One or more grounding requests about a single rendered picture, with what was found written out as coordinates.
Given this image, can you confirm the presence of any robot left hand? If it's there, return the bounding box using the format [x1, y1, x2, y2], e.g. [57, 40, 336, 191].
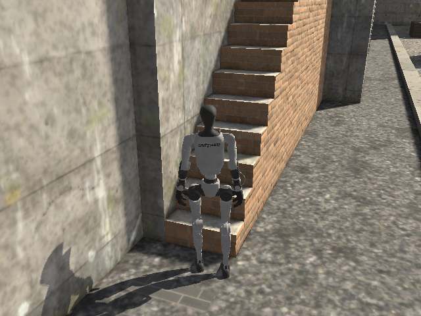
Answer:
[176, 190, 189, 206]

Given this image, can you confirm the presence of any robot left forearm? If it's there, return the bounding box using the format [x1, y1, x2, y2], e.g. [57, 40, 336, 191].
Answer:
[176, 161, 188, 191]

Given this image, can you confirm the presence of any robot right hand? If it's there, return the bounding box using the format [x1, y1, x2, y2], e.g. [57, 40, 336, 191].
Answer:
[232, 190, 243, 207]

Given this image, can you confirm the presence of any robot left shin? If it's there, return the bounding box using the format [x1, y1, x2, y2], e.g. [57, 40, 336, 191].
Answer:
[192, 220, 203, 263]

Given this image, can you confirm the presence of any robot head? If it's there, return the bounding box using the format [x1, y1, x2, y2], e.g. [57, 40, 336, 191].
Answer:
[198, 105, 220, 137]

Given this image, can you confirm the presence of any right robot upper arm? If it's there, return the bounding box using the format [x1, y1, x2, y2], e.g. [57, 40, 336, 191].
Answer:
[223, 133, 237, 170]

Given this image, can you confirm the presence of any left robot upper arm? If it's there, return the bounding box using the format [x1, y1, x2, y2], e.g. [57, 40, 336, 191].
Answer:
[180, 134, 195, 171]

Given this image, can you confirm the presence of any robot right forearm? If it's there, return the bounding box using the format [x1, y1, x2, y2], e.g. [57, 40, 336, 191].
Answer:
[230, 161, 242, 192]

